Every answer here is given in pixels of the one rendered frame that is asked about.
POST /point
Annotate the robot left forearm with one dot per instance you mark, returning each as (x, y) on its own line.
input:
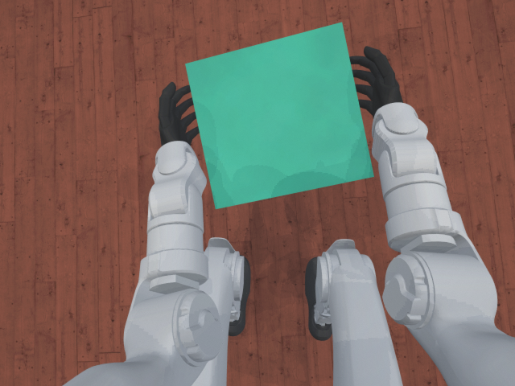
(175, 257)

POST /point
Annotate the robot left upper arm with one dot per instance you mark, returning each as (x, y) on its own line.
(168, 341)

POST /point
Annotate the robot right foot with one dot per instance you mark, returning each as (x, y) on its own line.
(320, 331)

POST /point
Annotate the robot left hand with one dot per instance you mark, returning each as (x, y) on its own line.
(171, 127)

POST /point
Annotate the robot left foot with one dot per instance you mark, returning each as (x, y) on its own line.
(237, 326)

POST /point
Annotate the robot right forearm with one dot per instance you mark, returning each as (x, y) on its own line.
(420, 217)

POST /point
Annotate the robot foot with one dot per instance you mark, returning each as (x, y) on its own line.
(237, 326)
(320, 331)

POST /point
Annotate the robot right upper arm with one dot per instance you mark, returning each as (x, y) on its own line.
(448, 303)

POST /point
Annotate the carton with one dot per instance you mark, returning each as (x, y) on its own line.
(280, 117)

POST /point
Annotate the robot right hand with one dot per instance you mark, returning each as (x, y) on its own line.
(384, 88)

